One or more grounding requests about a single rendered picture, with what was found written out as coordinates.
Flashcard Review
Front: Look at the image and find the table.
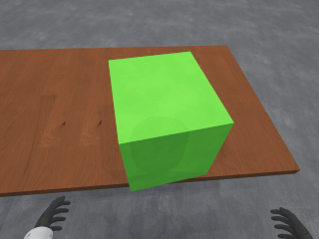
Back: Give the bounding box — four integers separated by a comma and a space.
0, 45, 300, 231

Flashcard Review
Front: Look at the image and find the carton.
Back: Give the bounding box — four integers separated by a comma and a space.
109, 51, 234, 192

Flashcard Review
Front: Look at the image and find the robot left forearm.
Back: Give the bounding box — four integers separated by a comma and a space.
24, 226, 53, 239

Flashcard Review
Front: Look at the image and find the robot right hand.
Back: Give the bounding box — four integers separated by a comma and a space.
270, 207, 313, 239

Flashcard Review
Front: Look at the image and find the robot left hand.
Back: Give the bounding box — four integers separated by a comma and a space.
34, 195, 71, 231

